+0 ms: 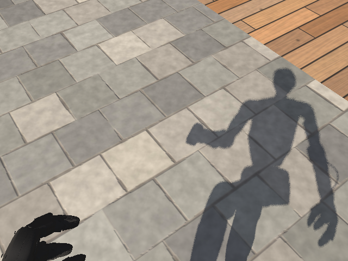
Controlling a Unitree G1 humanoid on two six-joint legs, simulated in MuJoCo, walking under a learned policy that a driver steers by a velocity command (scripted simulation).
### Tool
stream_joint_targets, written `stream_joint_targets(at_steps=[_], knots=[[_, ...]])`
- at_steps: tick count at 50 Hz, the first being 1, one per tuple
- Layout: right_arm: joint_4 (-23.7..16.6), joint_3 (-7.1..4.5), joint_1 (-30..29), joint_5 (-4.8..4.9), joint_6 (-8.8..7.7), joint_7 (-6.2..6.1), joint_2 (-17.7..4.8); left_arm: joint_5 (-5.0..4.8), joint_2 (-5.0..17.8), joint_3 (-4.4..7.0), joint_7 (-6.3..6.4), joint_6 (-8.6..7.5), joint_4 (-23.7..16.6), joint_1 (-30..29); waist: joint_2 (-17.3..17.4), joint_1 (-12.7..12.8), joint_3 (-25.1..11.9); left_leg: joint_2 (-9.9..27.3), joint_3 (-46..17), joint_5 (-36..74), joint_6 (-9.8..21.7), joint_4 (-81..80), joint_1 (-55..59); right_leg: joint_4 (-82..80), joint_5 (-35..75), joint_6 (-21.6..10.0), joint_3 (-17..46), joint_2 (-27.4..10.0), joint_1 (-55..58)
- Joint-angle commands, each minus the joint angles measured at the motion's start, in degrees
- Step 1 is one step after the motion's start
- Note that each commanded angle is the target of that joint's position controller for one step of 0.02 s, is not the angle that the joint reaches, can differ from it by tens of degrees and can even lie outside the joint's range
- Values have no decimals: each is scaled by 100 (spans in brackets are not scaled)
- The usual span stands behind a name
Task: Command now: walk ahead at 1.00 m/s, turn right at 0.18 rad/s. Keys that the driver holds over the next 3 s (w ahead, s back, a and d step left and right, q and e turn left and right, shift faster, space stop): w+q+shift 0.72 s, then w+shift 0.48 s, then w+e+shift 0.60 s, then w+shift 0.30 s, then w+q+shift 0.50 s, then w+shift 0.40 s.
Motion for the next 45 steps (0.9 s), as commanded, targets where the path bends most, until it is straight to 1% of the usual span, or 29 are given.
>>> stream_joint_targets(at_steps=[1, 2, 3, 4, 5, 6, 7, 8, 9, 12, 14, 16, 18, 20, 22, 24, 25, 26, 27, 28, 29, 30, 31, 32, 35, 37, 39, 42, 45], knots=[[-363, -57, -622, 60, -109, -10, -904, 52, 39, -133, 21, -104, -186, 182, 450, 851, 658, 1430, -365, 6450, 873, -471, -1461, -911, 1, -192, -354, 549, 2003], [-281, -87, -544, 62, -38, -41, -1106, 119, 224, -70, 91, -119, -36, 621, 573, 1132, 292, 1455, -382, 7437, 915, 337, -1221, -1016, -349, -267, -397, 731, 2675], [-237, -106, -584, 44, 40, -72, -1261, 145, 437, 36, 188, -126, 289, 1621, 702, 1635, -308, 1452, -512, 7771, 918, 1613, -1279, -1118, -638, -368, -230, 776, 3812], [-249, -89, -671, 71, 90, -81, -1243, 213, 724, 173, 312, -133, 649, 2736, 665, 2198, -841, 1216, -566, 6968, 867, 3347, -1973, -1534, -629, -468, 143, 502, 5265], [-409, 49, -328, -3, 105, 0, -467, 281, 1286, 305, 442, -150, 775, 3017, -403, 1730, -1531, 470, -789, 1318, 835, 5760, -3270, -1511, -2002, -394, 1850, -1084, 6519], [-662, 97, 274, 314, 88, 4, -166, 274, 1543, 370, 478, -187, 538, 2836, -1095, 1248, -2649, -161, -1759, -696, 807, 7553, -4638, -2453, -2658, -706, 4696, -2487, 7314], [-769, -56, -742, 272, 105, -49, -727, 137, 1137, 349, 496, -207, 613, 2591, 9, 1435, -1762, 139, -1984, 141, 856, 7488, -5094, -2949, -2485, -463, 4060, -2064, 6405], [-820, -26, -896, 266, 102, -12, -514, 106, 848, 261, 499, -286, 739, 2231, -52, 1095, -689, 330, -1836, 542, 821, 7081, -5188, -3116, -1880, -442, 3192, -1890, 5415], [-682, 8, -867, 213, 151, 23, -335, 107, 568, 223, 472, -361, 813, 1978, 181, 840, -177, 557, -1829, 697, 775, 6710, -4963, -3339, -1325, -335, 2525, -1633, 4629], [-476, 9, -606, 64, 462, 173, 6, -25, 100, 111, 461, -544, 985, 1864, -86, 373, 176, 812, -1812, 795, 654, 6320, -4439, -3881, -991, -135, 1275, -1285, 3590], [-659, -11, -1162, 47, 566, 250, 115, -131, 31, 109, 439, -650, 1130, 1917, -77, 345, 499, 903, -1683, 1108, 618, 6076, -4976, -4173, -422, 43, 491, -1122, 3595], [-977, 41, -1831, 58, 546, 310, 251, -111, -90, 80, 426, -718, 1225, 1943, -257, 339, 740, 875, -1409, 1763, 634, 5457, -5168, -4285, 546, 150, -316, -860, 3463], [-1143, 80, -2260, 91, 504, 375, 244, -87, -98, 68, 458, -747, 1250, 1873, -200, 313, 788, 718, -1083, 2397, 755, 4573, -4977, -4363, 1170, 229, -923, -607, 3480], [-1303, 112, -2636, 73, 470, 473, 207, -128, 120, 93, 538, -759, 1308, 2004, 10, 345, 832, 496, -656, 2886, 936, 3517, -4521, -4505, 2099, 330, -1236, -676, 3715], [-1274, 79, -2530, 59, 462, 498, 55, -144, 445, 143, 624, -724, 1301, 2103, -77, 194, 549, 37, -298, 3019, 1110, 3076, -3939, -4014, 4370, 450, -1357, -836, 4348], [-1017, -41, -1524, 107, 497, 431, -295, -78, 871, 263, 733, -520, 1171, 1954, -457, -384, -126, -421, -162, 2243, 1253, 3143, -2932, -2560, 6434, 521, -1312, -1014, 4837], [-771, -162, -549, 103, 521, 375, -542, -35, 1027, 321, 758, -389, 1062, 1699, -540, -910, -597, -561, -290, 1764, 1396, 3234, -1940, -1251, 6720, 458, -1204, -1133, 4651], [-439, -330, 550, 87, 540, 273, -834, 5, 1051, 342, 724, -286, 974, 1487, -353, -1356, -1028, -647, -618, 1162, 1571, 2989, -719, 497, 5947, 359, -1039, -1125, 4087], [-364, -471, 515, 133, 579, 142, -1050, 21, 659, 271, 596, -279, 1047, 1458, 426, -1181, -617, -425, -1254, 739, 1804, 2592, -300, 2792, 1611, 474, -991, -270, 2973], [-540, -551, -314, 0, 664, 110, -1567, 32, -190, 31, 513, -397, 496, 1914, 1980, 26, -500, 655, -4037, 1123, 2631, 2162, 585, 4875, -2600, 823, -447, 663, 362], [-796, -619, -460, 29, 658, 125, -1726, 12, 12, -40, 537, -563, 102, 1735, 1378, -89, -1309, 1273, -6030, -284, 3106, 722, 1072, 4978, -2411, 719, 761, 533, -456], [-799, -565, -524, 20, 620, 77, -1367, 37, 275, -35, 540, -679, 88, 1354, 389, -43, -669, 1347, -6144, -813, 2768, 95, 449, 4404, -1980, 663, 938, 202, -637], [-710, -478, -666, 38, 575, 58, -1016, 32, 332, -36, 539, -699, 132, 1254, -250, 256, -75, 1168, -5624, -475, 2452, 40, -496, 3702, -1624, 665, 914, -64, -329], [-717, -430, -831, 67, 493, 28, -921, 125, 273, -72, 544, -631, 121, 1175, -337, 459, 143, 903, -5080, 126, 2314, 100, -1217, 3303, -1634, 734, 913, -225, 21], [-819, -323, -1057, 148, 250, 13, -732, 238, 133, -152, 492, -273, 75, 1153, -329, 773, 350, 222, -3936, 969, 2176, -71, -2678, 2114, -1651, 1043, 738, -543, 843], [-821, -341, -918, 148, 158, 18, -798, 193, 25, -223, 424, -236, -243, 440, -199, 576, 579, -44, -3510, 1679, 2079, -281, -3009, 1015, -929, 1118, 408, -539, 919], [-721, -331, -598, 197, 128, 48, -663, 104, -134, -288, 371, -269, -377, -79, -53, 222, 569, -268, -3119, 2796, 1684, -221, -2696, -127, 324, 1010, 199, -389, 1034], [-553, -308, -158, 237, 83, 65, -577, 23, -267, -350, 330, -339, -478, -452, 263, -176, 335, -77, -3036, 4054, 1407, -281, -1894, -1284, 1481, 734, -24, -104, 1381], [-487, -331, -266, 158, 51, -10, -789, -13, -4, -250, 392, -379, -527, -430, 501, -74, 134, 193, -2947, 5571, 1249, 114, -916, -1958, 1250, 436, -18, 188, 1776]])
